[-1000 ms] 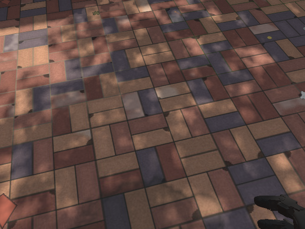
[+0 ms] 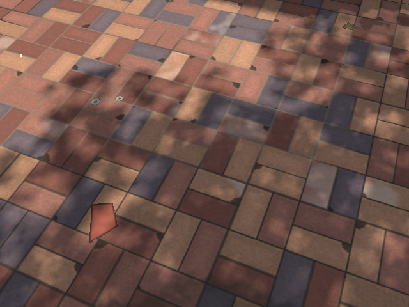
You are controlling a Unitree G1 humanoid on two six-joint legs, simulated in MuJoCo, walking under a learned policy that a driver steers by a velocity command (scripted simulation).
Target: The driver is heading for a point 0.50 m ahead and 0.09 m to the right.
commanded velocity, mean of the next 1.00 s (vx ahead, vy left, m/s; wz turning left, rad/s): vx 0.52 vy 0.00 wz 0.07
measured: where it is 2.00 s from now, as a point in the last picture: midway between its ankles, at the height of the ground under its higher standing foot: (226, 238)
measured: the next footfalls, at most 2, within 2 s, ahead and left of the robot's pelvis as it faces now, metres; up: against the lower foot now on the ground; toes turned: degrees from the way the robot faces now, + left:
left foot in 0.06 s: -0.05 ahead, +0.13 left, +0.00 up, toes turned -1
right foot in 0.62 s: +0.07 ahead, -0.14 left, +0.00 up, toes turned +0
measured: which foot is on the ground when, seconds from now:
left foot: up 0.00-0.04, down 0.06-0.64, up 0.66-1.00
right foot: down 0.00-0.08, up 0.10-0.60, down 0.62-1.00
